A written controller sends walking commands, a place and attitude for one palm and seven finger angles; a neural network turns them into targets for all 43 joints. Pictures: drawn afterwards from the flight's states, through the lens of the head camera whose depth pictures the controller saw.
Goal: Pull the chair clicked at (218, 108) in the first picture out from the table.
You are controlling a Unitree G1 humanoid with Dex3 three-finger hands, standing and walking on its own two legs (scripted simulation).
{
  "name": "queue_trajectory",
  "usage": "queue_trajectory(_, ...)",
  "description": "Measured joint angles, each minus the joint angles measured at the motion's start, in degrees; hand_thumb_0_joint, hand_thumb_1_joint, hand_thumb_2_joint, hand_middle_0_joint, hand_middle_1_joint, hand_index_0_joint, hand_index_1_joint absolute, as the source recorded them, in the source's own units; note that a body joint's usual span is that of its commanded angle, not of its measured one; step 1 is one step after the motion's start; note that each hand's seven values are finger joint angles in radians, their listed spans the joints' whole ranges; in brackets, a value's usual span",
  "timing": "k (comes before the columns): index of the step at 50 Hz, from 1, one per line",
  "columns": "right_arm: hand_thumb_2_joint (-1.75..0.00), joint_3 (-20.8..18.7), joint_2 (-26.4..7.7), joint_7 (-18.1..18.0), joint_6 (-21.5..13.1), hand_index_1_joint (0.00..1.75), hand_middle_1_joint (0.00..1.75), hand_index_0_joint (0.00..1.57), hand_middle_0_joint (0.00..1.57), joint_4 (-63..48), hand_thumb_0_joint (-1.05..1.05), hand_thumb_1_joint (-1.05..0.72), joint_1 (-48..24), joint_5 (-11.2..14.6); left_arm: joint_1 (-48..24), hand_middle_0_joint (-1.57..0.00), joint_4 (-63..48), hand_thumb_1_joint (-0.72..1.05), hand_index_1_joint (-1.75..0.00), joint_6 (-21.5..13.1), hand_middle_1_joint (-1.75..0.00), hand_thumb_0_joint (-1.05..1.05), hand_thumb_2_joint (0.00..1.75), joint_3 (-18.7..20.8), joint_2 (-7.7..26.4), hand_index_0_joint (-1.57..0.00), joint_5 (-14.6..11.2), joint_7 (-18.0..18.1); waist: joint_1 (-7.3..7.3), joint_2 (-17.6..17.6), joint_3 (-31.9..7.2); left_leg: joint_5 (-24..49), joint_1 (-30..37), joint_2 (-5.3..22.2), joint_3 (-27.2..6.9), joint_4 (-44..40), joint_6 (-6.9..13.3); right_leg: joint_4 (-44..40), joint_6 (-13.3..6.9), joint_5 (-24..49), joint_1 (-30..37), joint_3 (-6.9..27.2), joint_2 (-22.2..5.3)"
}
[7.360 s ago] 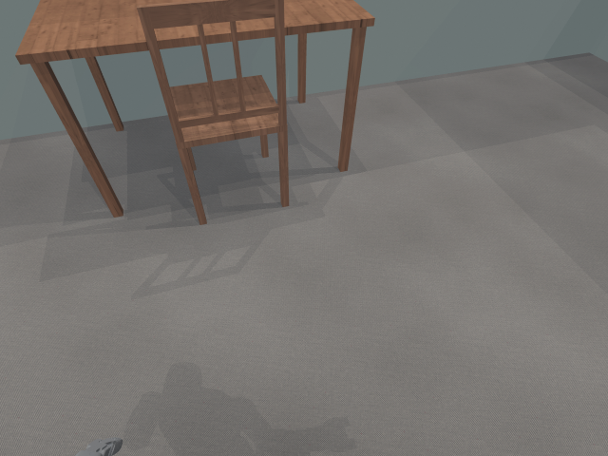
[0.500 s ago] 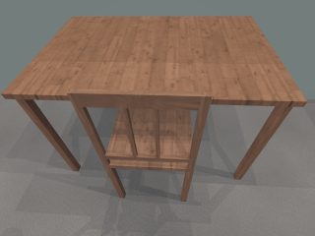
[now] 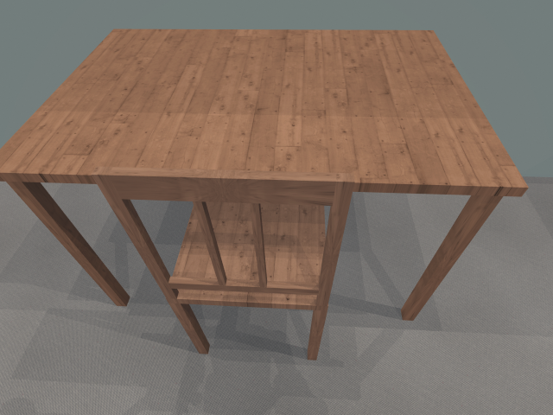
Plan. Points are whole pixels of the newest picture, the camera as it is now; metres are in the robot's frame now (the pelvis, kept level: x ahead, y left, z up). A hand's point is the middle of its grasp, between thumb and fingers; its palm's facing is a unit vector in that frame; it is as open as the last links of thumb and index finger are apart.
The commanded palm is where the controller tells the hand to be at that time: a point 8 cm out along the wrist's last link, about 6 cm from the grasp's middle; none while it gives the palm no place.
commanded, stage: come to a stop and stand still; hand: left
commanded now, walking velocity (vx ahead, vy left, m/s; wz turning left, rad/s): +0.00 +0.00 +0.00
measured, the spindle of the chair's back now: (212, 246) +0.44 +0.16 -0.10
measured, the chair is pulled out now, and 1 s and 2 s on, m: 0.00 0.00 0.00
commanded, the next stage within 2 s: look again from close up in 0.16 s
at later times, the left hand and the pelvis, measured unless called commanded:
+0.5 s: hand out of the picture -0.01 +0.15 -0.17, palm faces +0.03 -0.98 -0.19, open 7.3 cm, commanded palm none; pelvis +0.00 -0.02 +0.00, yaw +0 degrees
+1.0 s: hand out of the picture -0.02 +0.14 -0.17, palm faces +0.04 -0.98 -0.17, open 7.3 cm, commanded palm none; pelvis +0.00 -0.02 +0.00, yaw +1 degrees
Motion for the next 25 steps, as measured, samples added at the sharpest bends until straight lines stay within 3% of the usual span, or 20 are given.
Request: queue_trajectory(25,-0.90,0.00,0.55,-0.08,0.15,0.30,0.30,0.20,0.20,0.64,0.00,-0.91,0.68,0.20,3.00,-0.20,0.97,0.92,-0.30,-0.14,-0.30,0.01,0.90,-0.34,-1.19,-0.20,0.05,-0.18,0.48,-0.52,-0.54,1.00,0.62,1.69,-0.89,-1.21,-1.64,-2.02,-1.66,0.93,1.21,-1.12,1.67)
